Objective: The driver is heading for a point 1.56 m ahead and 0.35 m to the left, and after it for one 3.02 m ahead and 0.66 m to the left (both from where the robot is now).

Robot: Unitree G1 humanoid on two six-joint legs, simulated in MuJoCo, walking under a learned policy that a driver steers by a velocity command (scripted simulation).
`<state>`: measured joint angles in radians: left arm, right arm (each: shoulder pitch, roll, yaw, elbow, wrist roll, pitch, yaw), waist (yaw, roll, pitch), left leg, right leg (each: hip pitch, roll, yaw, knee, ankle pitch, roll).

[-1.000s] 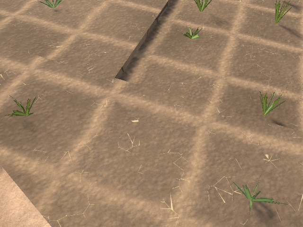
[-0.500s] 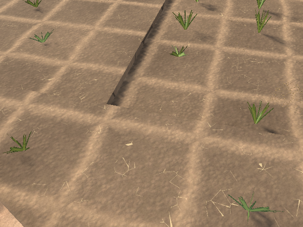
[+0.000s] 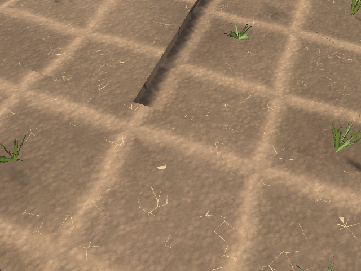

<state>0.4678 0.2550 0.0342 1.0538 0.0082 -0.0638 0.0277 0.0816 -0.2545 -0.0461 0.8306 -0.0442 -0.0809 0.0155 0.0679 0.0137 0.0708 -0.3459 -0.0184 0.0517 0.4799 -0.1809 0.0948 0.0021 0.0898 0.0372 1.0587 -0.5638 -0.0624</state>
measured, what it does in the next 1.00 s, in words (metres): walks ahead: right foot, then left foot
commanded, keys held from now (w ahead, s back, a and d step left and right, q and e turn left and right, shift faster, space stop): w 1.00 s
